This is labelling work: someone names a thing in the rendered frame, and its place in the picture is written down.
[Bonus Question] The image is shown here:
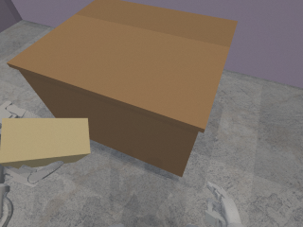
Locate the table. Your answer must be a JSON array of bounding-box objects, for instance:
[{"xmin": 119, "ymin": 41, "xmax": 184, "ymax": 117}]
[{"xmin": 7, "ymin": 0, "xmax": 238, "ymax": 177}]

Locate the sponge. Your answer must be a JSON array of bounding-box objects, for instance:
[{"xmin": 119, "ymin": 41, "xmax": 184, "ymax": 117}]
[{"xmin": 0, "ymin": 118, "xmax": 91, "ymax": 169}]

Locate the robot right hand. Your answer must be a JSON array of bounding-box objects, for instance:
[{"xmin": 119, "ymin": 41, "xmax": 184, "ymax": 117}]
[{"xmin": 205, "ymin": 182, "xmax": 242, "ymax": 227}]

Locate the left robot forearm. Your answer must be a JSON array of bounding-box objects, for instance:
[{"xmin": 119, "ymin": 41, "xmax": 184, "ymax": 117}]
[{"xmin": 0, "ymin": 183, "xmax": 14, "ymax": 227}]

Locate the robot left hand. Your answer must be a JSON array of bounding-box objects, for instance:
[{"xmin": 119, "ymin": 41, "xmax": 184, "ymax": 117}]
[{"xmin": 0, "ymin": 100, "xmax": 64, "ymax": 188}]

